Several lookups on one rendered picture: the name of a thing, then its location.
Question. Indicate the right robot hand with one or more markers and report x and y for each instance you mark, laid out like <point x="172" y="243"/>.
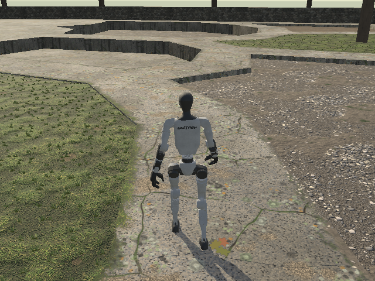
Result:
<point x="209" y="157"/>

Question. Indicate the right robot forearm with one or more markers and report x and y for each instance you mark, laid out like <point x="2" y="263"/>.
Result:
<point x="213" y="150"/>

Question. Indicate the right robot upper arm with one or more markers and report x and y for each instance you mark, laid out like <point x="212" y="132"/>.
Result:
<point x="204" y="122"/>

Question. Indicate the robot right shin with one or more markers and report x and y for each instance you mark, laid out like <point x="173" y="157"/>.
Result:
<point x="203" y="220"/>

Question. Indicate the left robot upper arm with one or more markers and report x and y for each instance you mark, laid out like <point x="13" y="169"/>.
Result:
<point x="166" y="133"/>

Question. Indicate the left robot foot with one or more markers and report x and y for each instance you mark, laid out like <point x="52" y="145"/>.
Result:
<point x="175" y="228"/>

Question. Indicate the left robot forearm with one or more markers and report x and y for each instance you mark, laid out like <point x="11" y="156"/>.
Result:
<point x="158" y="160"/>

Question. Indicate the left robot hand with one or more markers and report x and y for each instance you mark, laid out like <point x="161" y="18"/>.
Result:
<point x="153" y="178"/>

